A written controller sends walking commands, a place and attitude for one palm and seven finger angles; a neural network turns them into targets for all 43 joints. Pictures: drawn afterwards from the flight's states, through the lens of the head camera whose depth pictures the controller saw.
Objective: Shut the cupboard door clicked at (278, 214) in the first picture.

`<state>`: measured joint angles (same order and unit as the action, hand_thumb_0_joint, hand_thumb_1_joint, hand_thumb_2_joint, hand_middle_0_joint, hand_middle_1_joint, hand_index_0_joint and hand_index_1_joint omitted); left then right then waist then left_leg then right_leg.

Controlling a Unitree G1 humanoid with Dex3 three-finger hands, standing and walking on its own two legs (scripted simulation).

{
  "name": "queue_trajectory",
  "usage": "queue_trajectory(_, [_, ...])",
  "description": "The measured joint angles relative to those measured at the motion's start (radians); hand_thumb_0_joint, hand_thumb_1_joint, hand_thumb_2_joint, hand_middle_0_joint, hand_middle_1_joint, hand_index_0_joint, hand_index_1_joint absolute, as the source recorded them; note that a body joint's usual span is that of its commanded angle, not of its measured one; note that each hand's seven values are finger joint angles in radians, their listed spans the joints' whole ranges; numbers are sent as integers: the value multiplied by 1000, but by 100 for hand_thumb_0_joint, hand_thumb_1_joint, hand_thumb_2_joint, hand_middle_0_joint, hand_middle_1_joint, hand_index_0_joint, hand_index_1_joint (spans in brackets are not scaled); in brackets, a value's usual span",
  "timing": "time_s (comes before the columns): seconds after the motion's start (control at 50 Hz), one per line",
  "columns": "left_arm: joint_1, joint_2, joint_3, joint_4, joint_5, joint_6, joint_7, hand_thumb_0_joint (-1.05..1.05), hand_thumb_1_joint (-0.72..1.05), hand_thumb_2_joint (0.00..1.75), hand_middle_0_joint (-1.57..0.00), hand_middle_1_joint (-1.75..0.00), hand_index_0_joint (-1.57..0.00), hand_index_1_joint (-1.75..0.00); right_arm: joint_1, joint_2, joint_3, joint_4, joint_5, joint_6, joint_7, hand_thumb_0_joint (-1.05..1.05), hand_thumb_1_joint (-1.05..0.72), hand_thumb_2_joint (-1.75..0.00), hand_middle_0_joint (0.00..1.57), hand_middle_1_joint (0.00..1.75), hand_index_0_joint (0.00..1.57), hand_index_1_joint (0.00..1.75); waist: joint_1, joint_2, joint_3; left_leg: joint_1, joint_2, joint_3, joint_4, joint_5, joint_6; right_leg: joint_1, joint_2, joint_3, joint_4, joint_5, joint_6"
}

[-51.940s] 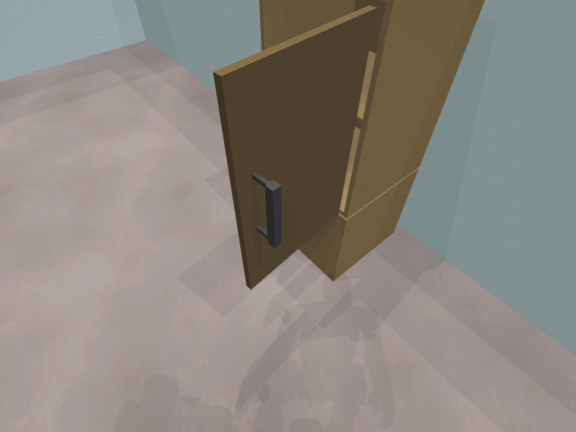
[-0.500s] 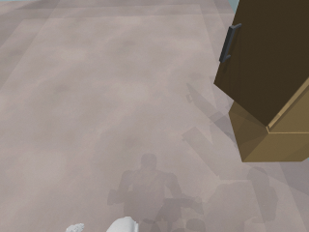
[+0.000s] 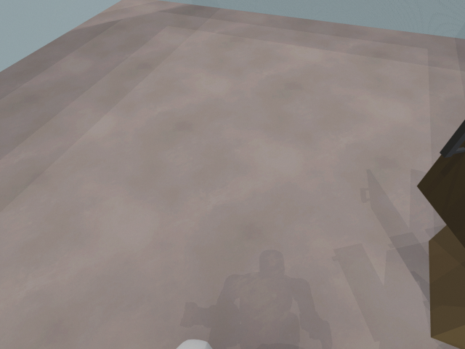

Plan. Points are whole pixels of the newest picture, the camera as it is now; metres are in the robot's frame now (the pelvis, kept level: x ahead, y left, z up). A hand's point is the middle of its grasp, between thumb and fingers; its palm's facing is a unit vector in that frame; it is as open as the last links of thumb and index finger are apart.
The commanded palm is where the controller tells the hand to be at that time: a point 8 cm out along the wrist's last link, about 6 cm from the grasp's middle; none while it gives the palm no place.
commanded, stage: walk to a spot facing it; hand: left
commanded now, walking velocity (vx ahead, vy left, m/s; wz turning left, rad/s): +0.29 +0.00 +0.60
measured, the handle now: out of the picture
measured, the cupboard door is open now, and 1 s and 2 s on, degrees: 34 34 34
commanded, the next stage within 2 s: turn to face it in 0.60 s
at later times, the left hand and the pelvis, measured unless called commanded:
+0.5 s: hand out of the picture +0.11 +0.26 -0.18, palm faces +0.36 -0.91 -0.21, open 7.4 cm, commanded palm none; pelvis +0.16 +0.06 +0.00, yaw +18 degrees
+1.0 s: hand (145, 245) +0.35 +0.24 -0.14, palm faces +0.38 -0.90 -0.22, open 7.2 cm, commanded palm none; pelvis +0.34 +0.05 +0.01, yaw +20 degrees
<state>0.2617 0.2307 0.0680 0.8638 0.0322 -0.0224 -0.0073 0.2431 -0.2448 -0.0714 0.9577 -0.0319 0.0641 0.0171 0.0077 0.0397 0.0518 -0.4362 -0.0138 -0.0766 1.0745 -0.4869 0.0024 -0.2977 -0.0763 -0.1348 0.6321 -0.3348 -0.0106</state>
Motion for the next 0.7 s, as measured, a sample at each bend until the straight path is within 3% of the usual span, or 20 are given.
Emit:
queue_trajectory(0.04, [28,-21,-3,25,0,-5,8,0,91,90,-20,-30,-20,-30,-13,-4,-7,0,-3,-2,11,1,-90,-90,20,30,20,30,-8,-3,-8,-64,23,45,102,90,-12,55,-10,-28,-69,13,3])
queue_trajectory(0.08, [51,-38,-7,52,-1,-11,10,0,91,90,-20,-30,-20,-30,-27,-1,-11,-9,-1,-7,20,1,-91,-90,20,30,20,30,-19,-12,-10,-103,47,80,98,155,-23,111,-19,-61,-144,30,7])
queue_trajectory(0.14, [73,-59,-14,82,-1,-23,12,0,90,90,-20,-30,-20,-30,-54,8,-10,-26,2,-12,29,1,-91,-90,20,30,20,30,-21,-31,2,-132,72,119,4,203,-27,183,-31,-115,-228,40,14])
queue_trajectory(0.2, [91,-76,-20,103,-1,-32,12,0,90,90,-20,-30,-20,-30,-93,16,-4,-36,2,-14,36,1,-91,-90,20,30,20,30,-6,-43,27,-132,82,148,-131,221,-20,237,-39,-166,-263,27,30])
queue_trajectory(0.3, [129,-80,-18,131,-1,-29,8,0,90,90,-20,-30,-20,-30,-166,28,12,-61,0,-28,42,1,-91,-90,20,30,20,30,31,-68,71,-68,63,205,-359,187,20,297,-72,-231,-211,-59,73])
queue_trajectory(0.34, [158,-75,-16,142,-6,-21,3,0,90,90,-20,-30,-20,-30,-180,27,20,-84,-3,-49,40,1,-91,-90,20,30,20,30,32,-76,72,4,35,229,-457,203,49,277,-115,-237,-75,-127,88])
queue_trajectory(0.36, [167,-75,-14,146,-11,-10,-4,0,90,90,-20,-30,-20,-30,-182,20,21,-99,-6,-65,36,1,-91,-90,20,30,20,30,23,-62,67,5,38,225,-462,293,69,223,-125,-208,79,-155,85])
queue_trajectory(0.4, [137,-52,-10,148,-14,23,-7,0,90,90,-20,-30,-20,-30,-183,24,26,-109,-1,-90,18,0,-91,-90,20,30,20,30,21,-72,83,-3,24,219,-383,263,86,82,-112,-61,403,-179,73])
queue_trajectory(0.46, [58,-24,11,130,-10,39,-2,1,90,90,-20,-30,-20,-30,-149,32,36,-97,2,-97,-5,0,-91,-90,20,30,20,30,24,-80,85,50,2,203,-414,211,80,-94,-88,49,593,-107,65])
queue_trajectory(0.58, [-77,-1,27,43,-2,27,-10,1,91,90,-19,-30,-20,-30,-47,56,43,-25,5,-94,-18,0,-90,-90,20,30,20,30,2,-67,51,180,-28,151,-588,252,75,-274,-77,115,463,54,79])
queue_trajectory(0.7, [-165,2,18,-8,-6,32,-15,0,91,90,-19,-30,-20,-30,52,79,35,31,6,-86,-14,0,-90,-90,20,30,20,30,-40,-54,20,277,-29,95,-678,240,49,-273,-45,117,216,133,90])
